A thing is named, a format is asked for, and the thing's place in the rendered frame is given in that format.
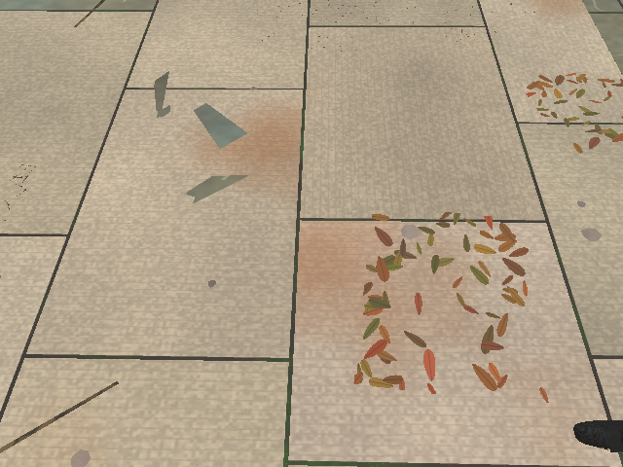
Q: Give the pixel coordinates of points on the robot right hand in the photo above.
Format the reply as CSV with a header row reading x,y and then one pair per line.
x,y
607,434

